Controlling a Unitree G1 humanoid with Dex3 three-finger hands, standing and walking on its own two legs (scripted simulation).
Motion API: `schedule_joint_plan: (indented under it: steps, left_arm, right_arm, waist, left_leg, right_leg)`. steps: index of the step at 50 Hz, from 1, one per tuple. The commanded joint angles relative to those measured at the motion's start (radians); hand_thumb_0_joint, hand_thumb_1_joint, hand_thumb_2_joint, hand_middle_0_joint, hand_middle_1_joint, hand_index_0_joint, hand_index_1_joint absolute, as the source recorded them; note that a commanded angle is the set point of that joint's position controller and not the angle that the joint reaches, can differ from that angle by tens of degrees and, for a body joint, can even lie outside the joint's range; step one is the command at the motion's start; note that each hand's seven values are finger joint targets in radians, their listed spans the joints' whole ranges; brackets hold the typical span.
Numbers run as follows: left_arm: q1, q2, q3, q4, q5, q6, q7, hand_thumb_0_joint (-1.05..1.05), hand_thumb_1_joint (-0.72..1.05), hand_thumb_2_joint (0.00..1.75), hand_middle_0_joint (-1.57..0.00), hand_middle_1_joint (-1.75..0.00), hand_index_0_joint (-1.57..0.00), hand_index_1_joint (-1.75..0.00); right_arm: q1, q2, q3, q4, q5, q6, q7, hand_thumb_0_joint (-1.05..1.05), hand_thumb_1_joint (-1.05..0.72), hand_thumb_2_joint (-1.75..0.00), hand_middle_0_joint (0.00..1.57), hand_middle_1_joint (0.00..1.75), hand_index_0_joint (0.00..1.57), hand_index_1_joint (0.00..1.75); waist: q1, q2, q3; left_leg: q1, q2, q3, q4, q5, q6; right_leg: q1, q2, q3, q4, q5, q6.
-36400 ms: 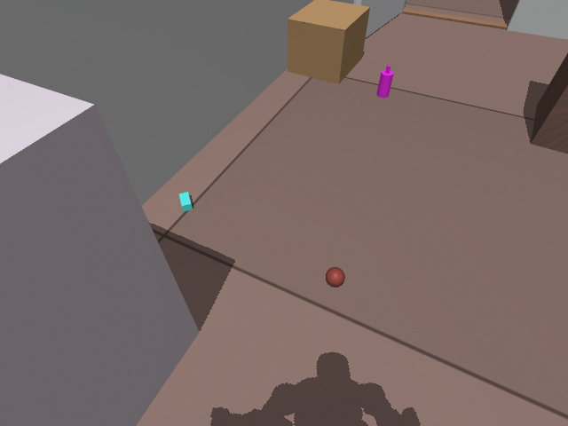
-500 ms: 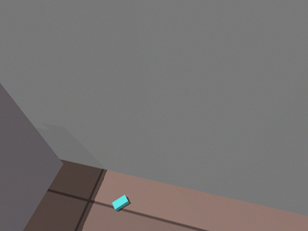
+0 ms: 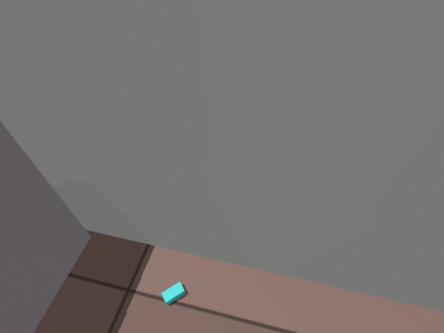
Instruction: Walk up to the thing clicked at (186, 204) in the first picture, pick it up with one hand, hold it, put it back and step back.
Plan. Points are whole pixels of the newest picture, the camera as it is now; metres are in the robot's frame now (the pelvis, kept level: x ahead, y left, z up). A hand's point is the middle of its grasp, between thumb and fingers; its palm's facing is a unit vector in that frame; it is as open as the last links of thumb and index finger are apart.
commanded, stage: rise first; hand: left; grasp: from above
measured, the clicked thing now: (173, 293) +0.44 +0.24 -0.76
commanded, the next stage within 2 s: none
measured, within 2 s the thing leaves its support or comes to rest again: neither
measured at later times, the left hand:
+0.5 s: hand out of the picture +0.14 +0.26 -0.20, palm faces -0.07 -0.90 -0.43, open 12.2 cm
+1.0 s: hand out of the picture +0.12 +0.27 -0.25, palm faces -0.18 -0.81 -0.56, open 13.5 cm
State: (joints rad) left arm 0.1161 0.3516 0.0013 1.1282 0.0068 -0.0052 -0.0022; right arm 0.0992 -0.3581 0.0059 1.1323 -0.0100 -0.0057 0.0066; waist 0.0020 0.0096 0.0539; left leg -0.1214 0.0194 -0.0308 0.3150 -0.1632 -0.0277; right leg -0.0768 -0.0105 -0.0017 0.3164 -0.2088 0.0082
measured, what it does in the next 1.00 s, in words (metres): lowers itself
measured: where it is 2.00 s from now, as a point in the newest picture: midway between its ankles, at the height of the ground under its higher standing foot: outside the picture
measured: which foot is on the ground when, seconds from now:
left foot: down 0.00-1.00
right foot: down 0.00-1.00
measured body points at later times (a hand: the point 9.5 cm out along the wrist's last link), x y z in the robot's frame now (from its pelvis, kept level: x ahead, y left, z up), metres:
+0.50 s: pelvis -0.01 +0.01 -0.05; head +0.06 +0.01 +0.40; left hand +0.14 +0.31 -0.17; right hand +0.10 -0.25 -0.16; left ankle +0.01 +0.14 -0.75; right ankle -0.02 -0.12 -0.75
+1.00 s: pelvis -0.02 +0.01 -0.11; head +0.09 +0.02 +0.32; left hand +0.13 +0.31 -0.21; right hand +0.16 -0.23 -0.21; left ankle +0.01 +0.14 -0.75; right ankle -0.02 -0.12 -0.75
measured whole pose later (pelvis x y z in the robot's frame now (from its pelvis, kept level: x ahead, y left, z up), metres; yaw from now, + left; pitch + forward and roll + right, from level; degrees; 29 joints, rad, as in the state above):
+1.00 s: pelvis -0.02 +0.01 -0.11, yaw -1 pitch +20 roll -2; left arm 0.25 0.29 0.12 0.42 0.30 0.29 0.10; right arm 0.19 -0.23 -0.02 0.55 0.00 -0.13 -0.04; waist -0.02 0.02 -0.13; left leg -1.03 0.02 -0.05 1.23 -0.55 -0.02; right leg -0.97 0.01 0.00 1.20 -0.58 0.02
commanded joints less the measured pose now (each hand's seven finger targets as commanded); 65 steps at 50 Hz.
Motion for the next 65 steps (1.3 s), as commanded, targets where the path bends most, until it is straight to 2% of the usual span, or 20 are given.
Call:
schedule_joint_plan:
  steps: [1,2,3,4,5,7,8,10,11,13,18,20,23,31,38,49,51,57,61,65]
  left_arm:
    - [-0.033,0.217,0.043,-0.061,0.001,-0.025,0.013,0.0,0.9,0.9,-0.2,-0.3,-0.2,-0.3]
    - [-0.027,0.214,0.042,-0.059,0.0,-0.025,0.012,0.0,0.87,0.86,-0.25,-0.36,-0.23,-0.38]
    - [-0.378,0.035,0.037,-0.409,-0.051,-0.116,0.025,0.0,0.79,0.91,-0.32,-0.42,-0.26,-0.46]
    - [-0.484,0.108,0.07,-0.352,-0.048,-0.108,0.031,0.0,0.71,0.9,-0.29,-0.48,-0.24,-0.53]
    - [-0.306,0.18,0.113,-0.198,-0.023,-0.077,0.031,0.0,0.63,0.88,-0.28,-0.56,-0.25,-0.6]
    - [-0.28,0.232,0.16,-0.075,0.02,-0.037,0.006,0.0,0.47,0.82,-0.26,-0.69,-0.26,-0.69]
    - [-0.312,0.223,0.161,-0.109,0.047,-0.042,-0.005,0.0,0.39,0.81,-0.26,-0.74,-0.27,-0.73]
    - [-0.148,0.238,0.218,-0.093,0.1,-0.024,-0.01,0.0,0.23,0.77,-0.28,-0.81,-0.29,-0.79]
    - [-0.108,0.217,0.217,-0.126,0.11,-0.011,-0.007,0.0,0.15,0.76,-0.27,-0.83,-0.29,-0.81]
    - [-0.07,0.156,0.191,-0.154,0.126,0.038,0.006,0.0,-0.01,0.78,-0.26,-0.86,-0.28,-0.85]
    - [-0.093,0.153,0.195,-0.302,0.155,0.15,0.042,0.0,-0.39,0.81,-0.28,-0.86,-0.27,-0.87]
    - [-0.096,0.133,0.188,-0.341,0.167,0.166,0.05,0.0,-0.41,0.8,-0.29,-0.87,-0.29,-0.88]
    - [-0.054,0.159,0.23,-0.408,0.192,0.169,0.063,0.0,-0.45,0.82,-0.3,-0.85,-0.28,-0.87]
    - [0.02,0.12,0.192,-0.699,0.231,0.198,0.076,0.0,-0.47,0.84,-0.26,-0.89,-0.25,-0.9]
    - [0.145,0.107,0.195,-0.744,0.27,0.258,0.094,0.0,-0.45,0.83,-0.22,-0.94,-0.23,-0.94]
    - [0.208,0.115,0.199,-0.819,0.322,0.275,0.125,0.0,-0.46,0.85,-0.16,-1.0,-0.18,-0.99]
    - [0.158,0.128,0.193,-0.856,0.329,0.269,0.13,0.0,-0.49,0.86,-0.17,-0.99,-0.18,-0.99]
    - [-0.043,0.15,0.184,-0.699,0.449,0.193,0.176,0.0,-0.48,0.89,-0.11,-1.02,-0.12,-1.01]
    - [-0.194,0.162,0.168,-0.623,0.54,0.148,0.244,0.0,-0.46,0.89,-0.14,-1.0,-0.14,-0.99]
    - [-0.308,0.228,0.175,-0.521,0.636,0.136,0.317,0.0,-0.47,0.91,-0.16,-0.97,-0.16,-0.97]
  right_arm:
    - [-0.03,-0.21,-0.04,-0.057,0.003,-0.024,-0.016,0.0,-0.9,-0.9,0.2,0.3,0.2,0.3]
    - [-0.033,-0.211,-0.039,-0.055,0.003,-0.025,-0.017,0.0,-0.85,-0.89,0.2,0.3,0.2,0.3]
    - [-0.011,-0.043,-0.003,-0.332,0.068,-0.073,-0.036,0.0,-0.93,-0.92,0.2,0.3,0.2,0.3]
    - [0.04,-0.074,-0.01,-0.279,0.068,-0.072,-0.047,0.0,-0.94,-0.91,0.2,0.3,0.2,0.3]
    - [0.076,-0.098,-0.026,-0.287,0.071,-0.062,-0.054,0.0,-0.95,-0.91,0.2,0.3,0.2,0.3]
    - [0.098,-0.101,-0.05,-0.325,0.058,-0.054,-0.057,0.0,-0.94,-0.91,0.2,0.3,0.2,0.3]
    - [0.101,-0.09,-0.062,-0.348,0.041,-0.062,-0.058,0.0,-0.93,-0.91,0.2,0.3,0.2,0.3]
    - [0.133,-0.088,-0.087,-0.399,0.026,-0.065,-0.045,0.0,-0.93,-0.9,0.2,0.3,0.2,0.3]
    - [0.133,-0.082,-0.089,-0.435,0.026,-0.064,-0.041,0.0,-0.92,-0.9,0.2,0.3,0.2,0.3]
    - [0.124,-0.073,-0.091,-0.481,0.034,-0.065,-0.037,0.0,-0.9,-0.9,0.2,0.3,0.2,0.3]
    - [0.097,-0.057,-0.09,-0.573,0.038,-0.069,-0.025,0.0,-0.9,-0.9,0.2,0.3,0.2,0.3]
    - [0.113,-0.049,-0.088,-0.588,0.037,-0.081,-0.022,0.0,-0.92,-0.9,0.2,0.3,0.2,0.3]
    - [0.138,-0.034,-0.088,-0.61,0.03,-0.101,-0.02,0.0,-0.94,-0.91,0.2,0.3,0.2,0.3]
    - [0.143,-0.029,-0.101,-0.669,0.02,-0.144,-0.04,0.0,-0.93,-0.9,0.2,0.3,0.2,0.3]
    - [0.144,-0.021,-0.094,-0.674,0.014,-0.158,-0.051,0.0,-0.92,-0.9,0.2,0.3,0.2,0.3]
    - [0.117,-0.004,-0.09,-0.699,0.013,-0.178,-0.057,0.0,-0.9,-0.9,0.2,0.3,0.2,0.3]
    - [0.107,-0.011,-0.093,-0.699,0.014,-0.181,-0.058,0.0,-0.91,-0.9,0.2,0.3,0.2,0.3]
    - [0.062,-0.033,-0.094,-0.663,0.008,-0.206,-0.049,0.0,-0.87,-0.89,0.2,0.3,0.2,0.3]
    - [0.047,-0.049,-0.098,-0.624,0.007,-0.218,-0.046,0.0,-0.88,-0.89,0.2,0.3,0.2,0.3]
    - [0.042,-0.067,-0.101,-0.568,0.003,-0.209,-0.037,0.0,-0.89,-0.89,0.2,0.3,0.2,0.3]
  waist:
    - [-0.001,-0.013,-0.097]
    - [0.001,-0.001,-0.085]
    - [-0.123,0.016,-0.022]
    - [-0.089,-0.005,-0.05]
    - [-0.063,-0.049,-0.041]
    - [-0.045,-0.082,-0.1]
    - [-0.036,-0.08,-0.168]
    - [0.023,0.013,-0.276]
    - [0.035,0.045,-0.315]
    - [0.028,0.035,-0.28]
    - [0.003,-0.023,-0.255]
    - [-0.01,-0.015,-0.243]
    - [-0.005,0.018,-0.298]
    - [-0.024,0.053,-0.394]
    - [-0.028,0.052,-0.411]
    - [-0.014,0.05,-0.473]
    - [-0.03,0.058,-0.48]
    - [-0.034,0.071,-0.46]
    - [-0.042,0.068,-0.566]
    - [-0.018,0.077,-0.672]
  left_leg:
    - [0.033,0.109,-0.071,-0.017,0.205,0.041]
    - [0.029,0.107,-0.069,-0.022,0.193,0.042]
    - [-0.079,-0.029,0.069,0.043,0.013,0.034]
    - [-0.074,-0.034,0.066,0.056,-0.023,0.037]
    - [-0.105,-0.026,0.065,0.072,-0.027,0.039]
    - [-0.176,-0.036,0.061,0.163,-0.003,0.048]
    - [-0.187,-0.035,0.056,0.198,0.015,0.047]
    - [-0.229,-0.048,0.056,0.255,0.053,0.033]
    - [-0.225,-0.05,0.055,0.268,0.074,0.026]
    - [-0.245,-0.046,0.053,0.261,0.069,0.022]
    - [-0.343,-0.036,0.044,0.341,0.008,0.03]
    - [-0.392,-0.033,0.046,0.387,-0.05,0.03]
    - [-0.448,-0.023,0.036,0.463,-0.072,0.03]
    - [-0.49,-0.003,0.016,0.591,0.002,0.03]
    - [-0.562,0.001,0.007,0.663,0.011,0.031]
    - [-0.699,-0.013,0.017,0.794,-0.055,0.04]
    - [-0.726,-0.011,0.015,0.819,-0.058,0.039]
    - [-0.898,-0.008,-0.013,0.941,-0.174,0.031]
    - [-0.991,-0.015,-0.002,1.053,-0.2,0.033]
    - [-1.087,-0.016,0.008,1.181,-0.145,0.038]
  right_leg:
    - [0.007,-0.123,0.074,-0.045,0.195,-0.027]
    - [0.0,-0.123,0.079,-0.053,0.187,-0.024]
    - [-0.246,0.004,-0.007,0.021,0.112,-0.012]
    - [-0.203,0.0,-0.014,0.027,0.067,-0.009]
    - [-0.199,0.012,-0.027,0.037,0.039,-0.012]
    - [-0.247,0.009,-0.024,0.109,0.048,-0.014]
    - [-0.252,0.005,-0.017,0.151,0.076,-0.014]
    - [-0.243,0.005,-0.014,0.231,0.091,-0.026]
    - [-0.237,0.01,-0.014,0.246,0.099,-0.031]
    - [-0.255,0.021,-0.022,0.246,0.082,-0.031]
    - [-0.36,0.028,-0.028,0.305,0.01,-0.023]
    - [-0.431,0.028,-0.025,0.351,-0.049,-0.023]
    - [-0.498,0.028,-0.022,0.443,-0.07,-0.023]
    - [-0.618,0.032,-0.023,0.58,-0.016,-0.024]
    - [-0.677,0.032,-0.033,0.65,-0.019,-0.026]
    - [-0.77,0.036,-0.031,0.749,-0.051,-0.028]
    - [-0.81,0.035,-0.03,0.777,-0.052,-0.028]
    - [-1.057,0.035,-0.035,0.958,-0.178,-0.041]
    - [-1.162,0.038,-0.026,1.063,-0.183,-0.041]
    - [-1.268,0.043,-0.026,1.17,-0.144,-0.042]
